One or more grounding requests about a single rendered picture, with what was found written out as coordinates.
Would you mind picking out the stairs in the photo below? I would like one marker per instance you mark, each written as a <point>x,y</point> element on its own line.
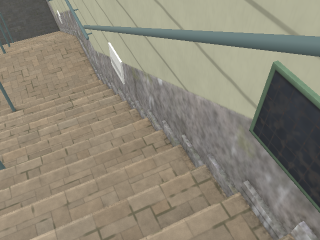
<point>82,165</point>
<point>34,41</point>

